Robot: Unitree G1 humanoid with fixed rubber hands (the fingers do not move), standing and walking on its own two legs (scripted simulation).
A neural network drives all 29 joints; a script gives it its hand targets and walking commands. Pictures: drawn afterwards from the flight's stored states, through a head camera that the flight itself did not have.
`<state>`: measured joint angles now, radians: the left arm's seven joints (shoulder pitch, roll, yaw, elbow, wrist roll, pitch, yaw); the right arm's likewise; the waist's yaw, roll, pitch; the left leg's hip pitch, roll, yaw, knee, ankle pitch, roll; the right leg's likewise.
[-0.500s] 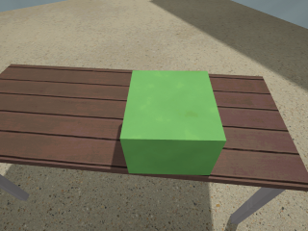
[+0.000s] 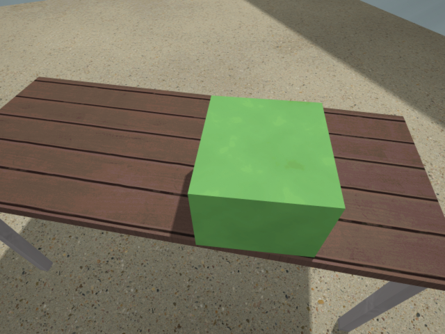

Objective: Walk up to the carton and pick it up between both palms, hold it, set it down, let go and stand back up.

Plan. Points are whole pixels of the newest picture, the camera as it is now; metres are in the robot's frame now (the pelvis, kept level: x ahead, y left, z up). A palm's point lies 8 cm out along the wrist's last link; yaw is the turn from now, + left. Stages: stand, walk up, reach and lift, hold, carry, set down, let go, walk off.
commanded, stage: walk up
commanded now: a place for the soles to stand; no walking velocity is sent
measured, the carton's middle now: (260, 172) +0.49 -0.08 -0.02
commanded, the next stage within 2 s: reach and lift in 0.20 s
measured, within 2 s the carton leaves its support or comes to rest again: neither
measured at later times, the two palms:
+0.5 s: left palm (102, 318) +0.20 +0.25 -0.09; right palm out of the picture +0.15 -0.26 -0.10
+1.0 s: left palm (104, 314) +0.20 +0.24 -0.08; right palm out of the picture +0.14 -0.26 -0.08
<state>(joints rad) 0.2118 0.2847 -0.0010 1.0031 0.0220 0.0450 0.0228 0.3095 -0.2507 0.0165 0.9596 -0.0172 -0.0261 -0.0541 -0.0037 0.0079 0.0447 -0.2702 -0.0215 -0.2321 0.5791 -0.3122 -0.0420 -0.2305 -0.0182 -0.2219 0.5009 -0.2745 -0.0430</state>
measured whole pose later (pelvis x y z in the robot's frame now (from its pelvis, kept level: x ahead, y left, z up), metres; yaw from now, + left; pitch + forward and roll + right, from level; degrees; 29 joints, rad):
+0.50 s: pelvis -0.02 +0.01 -0.02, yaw -6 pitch +0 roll -1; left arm -0.03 0.24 0.11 0.45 0.08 0.55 0.02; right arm -0.09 -0.27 -0.04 0.85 0.01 0.03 0.08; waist 0.00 -0.01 0.12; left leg -0.36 0.05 -0.01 0.72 -0.37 -0.04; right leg -0.38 -0.01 -0.10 0.70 -0.32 -0.03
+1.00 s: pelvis +0.01 +0.02 +0.00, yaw -7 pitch -1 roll -1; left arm 0.12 0.19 0.08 0.48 0.04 0.33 0.03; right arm 0.04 -0.26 -0.10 0.85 -0.01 -0.16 0.10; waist 0.00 0.01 0.07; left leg -0.20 0.05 0.03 0.54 -0.32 -0.02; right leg -0.22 0.00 -0.07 0.49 -0.25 -0.01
